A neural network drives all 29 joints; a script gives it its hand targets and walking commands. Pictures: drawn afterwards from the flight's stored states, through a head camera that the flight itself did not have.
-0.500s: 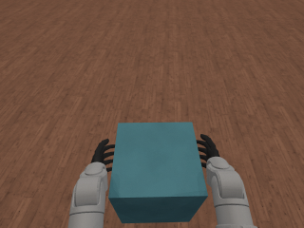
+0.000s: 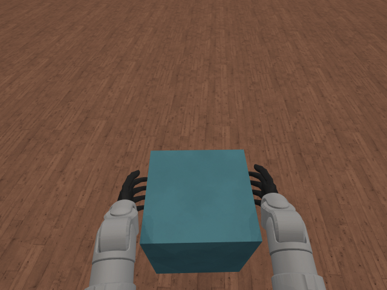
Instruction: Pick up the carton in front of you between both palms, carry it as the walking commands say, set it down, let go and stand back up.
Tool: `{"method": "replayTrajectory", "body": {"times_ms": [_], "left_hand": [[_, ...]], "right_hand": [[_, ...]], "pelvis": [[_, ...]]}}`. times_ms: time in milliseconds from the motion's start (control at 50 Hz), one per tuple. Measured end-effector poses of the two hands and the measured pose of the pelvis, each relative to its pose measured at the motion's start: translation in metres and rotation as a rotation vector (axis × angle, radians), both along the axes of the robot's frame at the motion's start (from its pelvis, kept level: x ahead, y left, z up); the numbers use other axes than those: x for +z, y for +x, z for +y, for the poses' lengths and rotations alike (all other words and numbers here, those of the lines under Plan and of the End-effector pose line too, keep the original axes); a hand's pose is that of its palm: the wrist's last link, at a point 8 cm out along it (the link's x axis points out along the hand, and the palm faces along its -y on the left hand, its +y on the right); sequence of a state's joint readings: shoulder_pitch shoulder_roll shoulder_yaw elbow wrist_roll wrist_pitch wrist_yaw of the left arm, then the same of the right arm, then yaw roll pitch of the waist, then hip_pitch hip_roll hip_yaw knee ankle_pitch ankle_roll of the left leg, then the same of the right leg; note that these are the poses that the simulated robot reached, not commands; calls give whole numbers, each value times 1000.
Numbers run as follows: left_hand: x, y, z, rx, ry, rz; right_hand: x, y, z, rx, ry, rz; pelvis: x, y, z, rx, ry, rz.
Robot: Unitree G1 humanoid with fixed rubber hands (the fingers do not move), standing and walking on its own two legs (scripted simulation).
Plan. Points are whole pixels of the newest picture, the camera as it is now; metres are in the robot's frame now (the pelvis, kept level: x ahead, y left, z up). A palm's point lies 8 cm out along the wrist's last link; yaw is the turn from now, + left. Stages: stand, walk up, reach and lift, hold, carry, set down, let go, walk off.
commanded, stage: carry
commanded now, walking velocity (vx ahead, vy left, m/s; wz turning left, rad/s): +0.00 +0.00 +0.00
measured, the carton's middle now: (197, 215) +0.29 +0.00 -0.04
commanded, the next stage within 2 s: hold in 0.84 s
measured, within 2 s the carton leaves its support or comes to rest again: neither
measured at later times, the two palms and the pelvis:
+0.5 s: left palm (129, 210) +0.27 +0.14 +0.03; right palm (272, 203) +0.27 -0.16 +0.04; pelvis -0.01 -0.01 +0.00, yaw +0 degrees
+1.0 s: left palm (137, 215) +0.25 +0.12 +0.04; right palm (286, 217) +0.24 -0.18 +0.04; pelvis -0.03 -0.01 +0.01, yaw -6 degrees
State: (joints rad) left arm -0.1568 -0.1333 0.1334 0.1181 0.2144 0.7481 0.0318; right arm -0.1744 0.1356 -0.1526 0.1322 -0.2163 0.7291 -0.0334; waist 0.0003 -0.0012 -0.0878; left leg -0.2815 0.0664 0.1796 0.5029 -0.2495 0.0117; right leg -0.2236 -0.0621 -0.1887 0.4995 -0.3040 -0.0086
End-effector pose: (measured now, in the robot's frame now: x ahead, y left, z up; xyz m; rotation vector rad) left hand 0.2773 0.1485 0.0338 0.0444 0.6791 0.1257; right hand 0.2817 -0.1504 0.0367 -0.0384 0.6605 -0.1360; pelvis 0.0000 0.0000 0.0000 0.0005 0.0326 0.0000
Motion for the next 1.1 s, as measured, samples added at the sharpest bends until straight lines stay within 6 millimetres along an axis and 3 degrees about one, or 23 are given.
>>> {"method": "replayTrajectory", "body": {"times_ms": [860,1100], "left_hand": [[1,-18,-11,-2,0,-1],[8,-21,-42,-156,16,-4]], "right_hand": [[1,-18,-11,-2,3,-1],[5,-65,-39,-137,-3,-3]], "pelvis": [[1,-19,-10,-2,3,-18],[7,-35,-1,-122,-9,-155]]}}
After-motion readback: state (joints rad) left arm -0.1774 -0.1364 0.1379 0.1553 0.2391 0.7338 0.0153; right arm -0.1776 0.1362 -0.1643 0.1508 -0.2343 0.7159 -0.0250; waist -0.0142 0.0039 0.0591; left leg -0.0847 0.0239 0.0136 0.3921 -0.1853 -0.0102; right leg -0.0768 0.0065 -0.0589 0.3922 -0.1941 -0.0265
